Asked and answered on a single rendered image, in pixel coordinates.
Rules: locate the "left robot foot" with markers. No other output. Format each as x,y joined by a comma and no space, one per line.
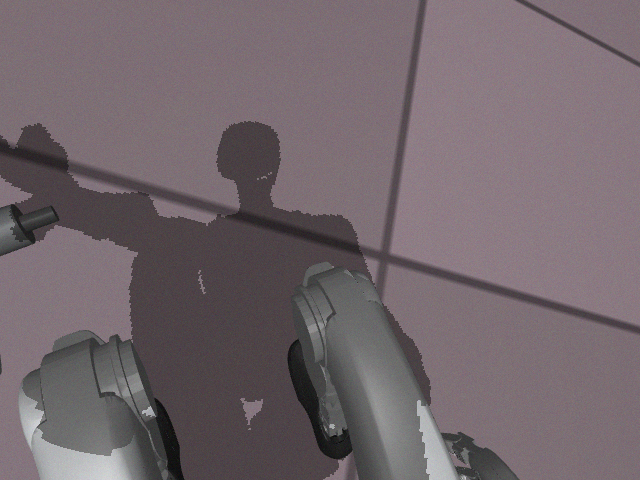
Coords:
170,442

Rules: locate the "right robot hand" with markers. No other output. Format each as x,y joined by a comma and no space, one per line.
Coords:
484,463

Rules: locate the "right robot foot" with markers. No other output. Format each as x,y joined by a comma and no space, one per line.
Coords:
335,447

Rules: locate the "bottle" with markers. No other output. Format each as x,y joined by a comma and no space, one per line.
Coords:
16,228

